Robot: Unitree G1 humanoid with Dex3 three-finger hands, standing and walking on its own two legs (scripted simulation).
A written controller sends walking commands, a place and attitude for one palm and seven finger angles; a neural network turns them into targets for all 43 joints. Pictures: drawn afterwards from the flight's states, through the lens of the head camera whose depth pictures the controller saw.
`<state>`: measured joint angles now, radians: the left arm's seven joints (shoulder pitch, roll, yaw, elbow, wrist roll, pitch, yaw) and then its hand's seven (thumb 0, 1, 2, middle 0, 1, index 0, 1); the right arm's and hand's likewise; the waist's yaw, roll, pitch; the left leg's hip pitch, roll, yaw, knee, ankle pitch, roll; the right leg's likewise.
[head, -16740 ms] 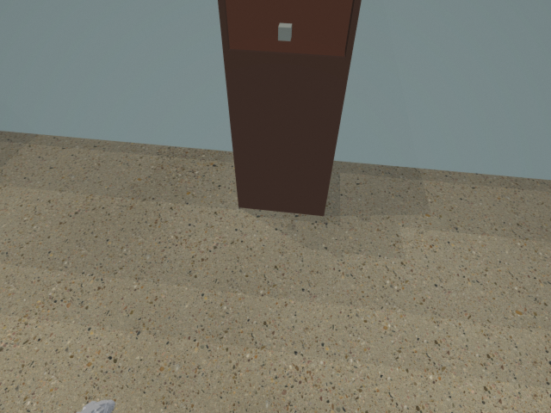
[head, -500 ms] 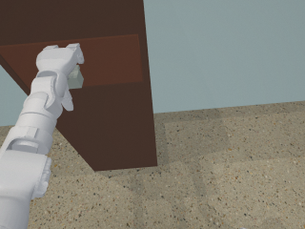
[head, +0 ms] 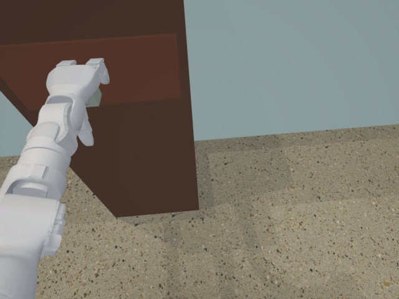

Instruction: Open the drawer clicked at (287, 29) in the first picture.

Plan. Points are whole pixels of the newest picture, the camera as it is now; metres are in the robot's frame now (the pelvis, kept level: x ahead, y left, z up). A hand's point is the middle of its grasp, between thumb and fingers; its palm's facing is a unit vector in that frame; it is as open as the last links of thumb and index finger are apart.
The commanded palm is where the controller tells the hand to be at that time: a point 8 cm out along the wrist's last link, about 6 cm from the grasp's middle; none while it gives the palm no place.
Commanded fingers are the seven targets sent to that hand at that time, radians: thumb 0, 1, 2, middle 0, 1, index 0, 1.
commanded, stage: lower the fingers behind the handle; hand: left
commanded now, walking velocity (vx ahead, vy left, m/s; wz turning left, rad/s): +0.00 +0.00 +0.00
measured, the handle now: (89, 88) +0.53 +0.24 +0.12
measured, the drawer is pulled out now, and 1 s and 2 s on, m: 0.00 0.00 0.01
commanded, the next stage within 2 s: close the thumb around the handle in 0.76 s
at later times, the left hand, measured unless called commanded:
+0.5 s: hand (87, 108) +0.49 +0.24 +0.10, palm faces +0.01 +0.01 -1.00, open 13.9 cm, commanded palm +0.46 +0.24 +0.15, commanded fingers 0.00 -0.50 0.30 -0.30 -1.20 -0.30 -1.20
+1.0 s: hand (88, 107) +0.49 +0.24 +0.10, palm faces +0.00 +0.02 -1.00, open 13.4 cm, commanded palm +0.47 +0.23 +0.15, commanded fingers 0.00 -0.05 0.49 -0.33 -1.25 -0.33 -1.25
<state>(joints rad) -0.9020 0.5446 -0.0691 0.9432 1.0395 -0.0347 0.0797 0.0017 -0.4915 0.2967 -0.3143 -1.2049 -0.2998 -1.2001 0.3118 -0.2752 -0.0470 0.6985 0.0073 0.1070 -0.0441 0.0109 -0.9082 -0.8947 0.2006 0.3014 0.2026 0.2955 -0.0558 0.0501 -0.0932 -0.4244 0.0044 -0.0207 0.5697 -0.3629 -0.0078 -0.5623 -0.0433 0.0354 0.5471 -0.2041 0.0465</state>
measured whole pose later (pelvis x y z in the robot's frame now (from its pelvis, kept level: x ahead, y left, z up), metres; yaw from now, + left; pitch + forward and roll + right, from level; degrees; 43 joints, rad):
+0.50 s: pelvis +0.00 +0.00 -0.01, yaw -1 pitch +14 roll +0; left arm -0.90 0.55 -0.03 1.01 1.06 -0.05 0.17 0.00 -0.49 0.30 -0.31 -1.21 -0.31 -1.20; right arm 0.33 -0.27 -0.04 0.71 0.00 0.09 -0.03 0.01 -0.91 -0.89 0.20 0.30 0.20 0.30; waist -0.07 0.05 -0.11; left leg -0.49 0.00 -0.01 0.62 -0.38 0.00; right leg -0.63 -0.04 0.05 0.58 -0.21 0.05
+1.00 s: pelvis +0.00 +0.00 -0.01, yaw +0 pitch +15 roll +0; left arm -0.90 0.54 -0.05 1.00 1.06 -0.04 0.16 0.00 -0.42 0.33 -0.32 -1.21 -0.32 -1.21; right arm 0.33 -0.27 -0.05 0.70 0.00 0.09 -0.03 0.01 -0.91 -0.89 0.20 0.30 0.20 0.30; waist -0.06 0.05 -0.11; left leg -0.49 0.01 -0.02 0.63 -0.39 -0.01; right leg -0.63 -0.04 0.04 0.59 -0.22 0.05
